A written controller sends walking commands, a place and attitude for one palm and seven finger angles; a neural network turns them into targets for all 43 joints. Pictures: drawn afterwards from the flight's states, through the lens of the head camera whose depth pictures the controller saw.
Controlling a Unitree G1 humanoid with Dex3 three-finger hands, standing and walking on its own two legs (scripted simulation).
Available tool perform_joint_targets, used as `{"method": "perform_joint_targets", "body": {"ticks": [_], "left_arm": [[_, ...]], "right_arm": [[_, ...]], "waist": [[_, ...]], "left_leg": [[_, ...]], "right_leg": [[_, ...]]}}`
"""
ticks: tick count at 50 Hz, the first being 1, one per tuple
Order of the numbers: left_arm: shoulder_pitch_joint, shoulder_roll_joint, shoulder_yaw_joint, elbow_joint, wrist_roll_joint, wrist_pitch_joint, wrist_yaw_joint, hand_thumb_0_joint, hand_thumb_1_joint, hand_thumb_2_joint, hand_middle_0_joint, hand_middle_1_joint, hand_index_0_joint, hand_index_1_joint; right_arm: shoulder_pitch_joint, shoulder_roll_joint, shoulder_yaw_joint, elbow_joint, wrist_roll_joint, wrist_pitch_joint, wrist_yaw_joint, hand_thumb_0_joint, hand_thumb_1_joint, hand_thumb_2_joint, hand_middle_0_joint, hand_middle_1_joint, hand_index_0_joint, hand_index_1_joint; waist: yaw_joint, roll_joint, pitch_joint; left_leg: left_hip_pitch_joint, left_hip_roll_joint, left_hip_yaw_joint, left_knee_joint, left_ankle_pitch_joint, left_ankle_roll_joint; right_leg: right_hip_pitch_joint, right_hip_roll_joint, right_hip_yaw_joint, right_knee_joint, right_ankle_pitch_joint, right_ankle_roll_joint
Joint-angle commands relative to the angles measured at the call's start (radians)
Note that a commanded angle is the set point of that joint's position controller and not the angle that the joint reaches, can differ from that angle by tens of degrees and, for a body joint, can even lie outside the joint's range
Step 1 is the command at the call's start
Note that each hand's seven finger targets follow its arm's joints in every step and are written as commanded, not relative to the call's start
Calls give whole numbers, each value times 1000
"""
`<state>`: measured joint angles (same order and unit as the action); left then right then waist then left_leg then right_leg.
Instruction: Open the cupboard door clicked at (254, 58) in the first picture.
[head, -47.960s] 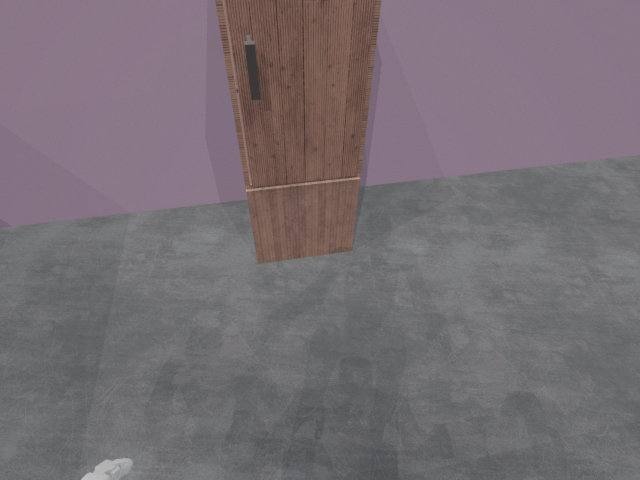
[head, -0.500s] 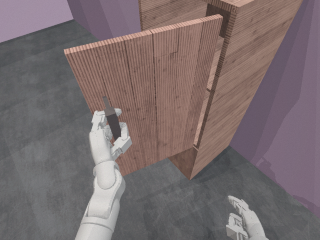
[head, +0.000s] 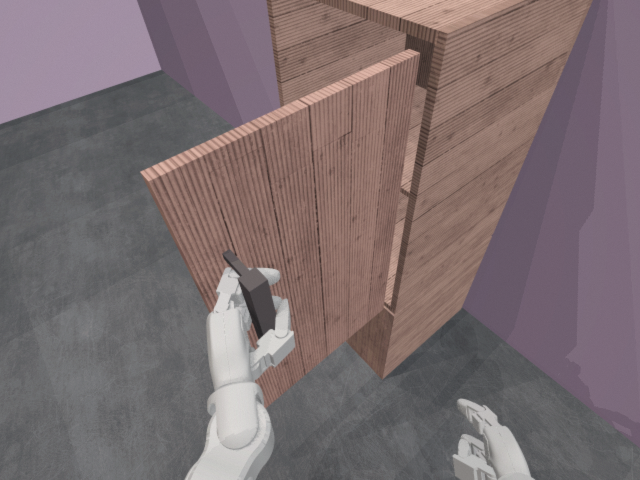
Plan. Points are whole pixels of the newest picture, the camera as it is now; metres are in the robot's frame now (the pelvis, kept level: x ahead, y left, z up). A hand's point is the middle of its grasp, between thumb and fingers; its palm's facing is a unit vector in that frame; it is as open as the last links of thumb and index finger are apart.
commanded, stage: open thumb and fingers to let go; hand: left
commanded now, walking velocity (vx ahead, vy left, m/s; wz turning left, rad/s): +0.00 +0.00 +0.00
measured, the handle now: (251, 300) +0.31 +0.10 +0.08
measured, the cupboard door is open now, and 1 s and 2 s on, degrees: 92 89 94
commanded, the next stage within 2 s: slide the hand sideways off the handle in 0.80 s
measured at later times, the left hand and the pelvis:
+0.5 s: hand (275, 326) +0.27 +0.06 +0.09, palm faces +0.34 -0.94 -0.01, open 12.6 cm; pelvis -0.03 +0.00 +0.00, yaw +1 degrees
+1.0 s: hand (270, 336) +0.26 +0.07 +0.08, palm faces +0.12 -0.99 -0.06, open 15.8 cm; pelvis -0.03 +0.02 +0.00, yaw +0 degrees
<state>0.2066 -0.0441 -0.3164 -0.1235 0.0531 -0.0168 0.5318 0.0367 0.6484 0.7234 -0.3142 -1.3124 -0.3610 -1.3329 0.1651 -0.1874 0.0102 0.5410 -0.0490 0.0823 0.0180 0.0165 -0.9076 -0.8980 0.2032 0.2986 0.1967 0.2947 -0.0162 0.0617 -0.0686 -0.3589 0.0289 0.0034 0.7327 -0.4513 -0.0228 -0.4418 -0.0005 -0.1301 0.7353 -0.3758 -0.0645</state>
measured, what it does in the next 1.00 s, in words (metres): stands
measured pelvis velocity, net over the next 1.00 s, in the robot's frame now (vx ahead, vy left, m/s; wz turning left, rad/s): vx -0.03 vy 0.02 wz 0.00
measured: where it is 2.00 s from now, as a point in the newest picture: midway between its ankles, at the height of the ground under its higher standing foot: outside the picture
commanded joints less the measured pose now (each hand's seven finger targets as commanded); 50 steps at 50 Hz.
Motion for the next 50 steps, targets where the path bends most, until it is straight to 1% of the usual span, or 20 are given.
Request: {"method": "perform_joint_targets", "body": {"ticks": [1, 3, 5, 7, 10, 15, 19, 21, 24, 27, 32, 35, 36, 39, 42, 45, 46, 47, 48, 50], "left_arm": [[-246, -149, 73, -150, 32, -66, 75, 0, 760, 840, -390, -1335, -390, -1335], [-237, -143, 76, -138, 35, -71, 70, 0, 620, 780, -380, -1320, -380, -1320], [-272, -169, 42, -136, 40, -79, 61, 0, 480, 720, -370, -1305, -370, -1305], [-296, -163, 41, -122, 46, -89, 52, 0, 340, 660, -360, -1290, -360, -1290], [-349, -154, 40, -107, 45, -109, 40, 0, 130, 570, -345, -1268, -345, -1268], [-350, -168, 28, -74, 45, -127, 26, 0, -220, 420, -320, -1230, -320, -1230], [-422, -121, 77, -41, 29, -142, 25, 0, -500, 300, -300, -1200, -300, -1200], [-424, -136, 66, -35, 34, -149, 29, 0, -500, 300, -300, -1200, -300, -1200], [-397, -136, 74, -26, 41, -148, 43, 0, -500, 300, -275, -1050, -275, -1050], [-435, -156, 56, 24, 52, -137, 55, 0, -500, 300, -250, -900, -250, -900], [-492, -159, 63, 38, 46, -131, 72, 0, -500, 300, -208, -650, -208, -650], [-528, -187, 40, 47, 54, -135, 79, 0, -500, 300, -183, -500, -183, -500], [-513, -202, 31, 45, 57, -135, 82, 0, -500, 300, -175, -450, -175, -450], [-504, -190, 39, 43, 58, -130, 84, 0, -500, 300, -150, -300, -150, -300], [-479, -189, 46, 21, 52, -121, 86, 0, -500, 300, -150, -300, -150, -300], [-466, -215, 29, 20, 43, -106, 85, 0, -500, 300, -150, -300, -150, -300], [-467, -118, -174, 28, 135, -148, -136, 0, -500, 300, -150, -300, -150, -300], [-522, -30, -81, -24, 95, -193, -258, 0, -500, 300, -150, -300, -150, -300], [-526, 6, -68, -43, 79, -227, -330, 0, -500, 300, -150, -300, -150, -300], [-495, 5, -86, -72, 38, -260, -454, 0, -500, 300, -150, -300, -150, -300]], "right_arm": [[-134, -61, -13, -136, -6, -59, -22, 0, -900, -900, 200, 300, 200, 300], [-130, -59, -15, -134, -6, -59, -27, 0, -900, -900, 200, 300, 200, 300], [-119, -60, -15, -133, -7, -62, -28, 0, -900, -900, 200, 300, 200, 300], [-110, -64, -18, -129, -9, -65, -31, 0, -900, -900, 200, 300, 200, 300], [-105, -66, -18, -125, -9, -71, -35, 0, -900, -900, 200, 300, 200, 300], [-105, -68, -20, -132, -6, -82, -35, 0, -900, -900, 200, 300, 200, 300], [-115, -71, -18, -124, -3, -86, -45, 0, -900, -900, 200, 300, 200, 300], [-115, -69, -20, -122, -3, -91, -45, 0, -900, -900, 200, 300, 200, 300], [-115, -70, -22, -126, -4, -90, -39, 0, -900, -900, 200, 300, 200, 300], [-118, -72, -20, -118, 1, -86, -36, 0, -900, -900, 200, 300, 200, 300], [-131, -74, -20, -117, -1, -86, -36, 0, -900, -900, 200, 300, 200, 300], [-126, -73, -21, -110, -2, -86, -32, 0, -900, -900, 200, 300, 200, 300], [-121, -73, -23, -113, -5, -89, -29, 0, -900, -900, 200, 300, 200, 300], [-116, -74, -23, -112, -5, -83, -23, 0, -900, -900, 200, 300, 200, 300], [-125, -71, -22, -118, -1, -75, -19, 0, -900, -900, 200, 300, 200, 300], [-129, -68, -20, -120, -1, -70, -16, 0, -900, -900, 200, 300, 200, 300], [-37, -105, -16, -85, 1, -69, -14, 0, -900, -900, 200, 300, 200, 300], [-20, -107, -27, -118, 11, -71, -25, 0, -900, -900, 200, 300, 200, 300], [-21, -102, -23, -129, 13, -79, -34, 0, -900, -900, 200, 300, 200, 300], [-19, -98, -19, -150, 26, -105, -40, 0, -900, -900, 200, 300, 200, 300]], "waist": [[28, -174, -169], [36, -160, -199], [22, -148, -212], [18, -155, -225], [6, -169, -217], [14, -164, -217], [14, -189, -189], [14, -181, -187], [31, -142, -213], [18, -153, -157], [25, -150, -164], [16, -143, -174], [22, -134, -187], [28, -129, -205], [43, -101, -221], [34, -135, -197], [-55, -205, -127], [-32, -167, -201], [-14, -130, -239], [-15, -86, -246]], "left_leg": [[-65, -55, -17, -40, 266, 28], [-57, -58, -12, -46, 269, 28], [-49, -58, -13, -46, 278, 30], [-46, -56, -14, -44, 279, 32], [-58, -57, -17, -47, 249, 34], [-63, -57, -18, -55, 232, 37], [-81, -60, -18, -61, 179, 37], [-71, -58, -17, -63, 184, 39], [-63, -58, -10, -74, 200, 37], [-65, -56, -15, -85, 177, 38], [-57, -55, -14, -97, 156, 39], [-47, -48, -19, -101, 171, 38], [-44, -45, -17, -100, 196, 38], [-48, -41, -21, -101, 226, 33], [-45, -41, -21, -102, 243, 30], [-48, -38, -21, -100, 247, 31], [-31, -37, -17, -92, 263, 49], [-31, -42, -12, -84, 292, 54], [-28, -48, -10, -79, 309, 57], [-7, -46, -14, -78, 309, 55]], "right_leg": [[174, -51, 127, -148, 333, 48], [195, -57, 137, -153, 340, 50], [198, -60, 139, -146, 366, 53], [199, -61, 141, -146, 373, 57], [190, -67, 150, -158, 319, 61], [183, -65, 150, -165, 260, 56], [172, -73, 179, -208, 132, 57], [164, -71, 175, -212, 118, 52], [169, -59, 150, -191, 130, 42], [136, -53, 135, -204, 70, 35], [122, -43, 125, -210, 12, 31], [106, -33, 102, -177, 38, 26], [113, -28, 94, -162, 79, 25], [123, -22, 78, -132, 133, 21], [138, -18, 75, -125, 152, 15], [130, -17, 70, -126, 159, 19], [90, -22, 99, -107, 258, 22], [125, -25, 99, -88, 318, 18], [160, -29, 108, -70, 356, 18], [156, -28, 105, -65, 355, 17]]}}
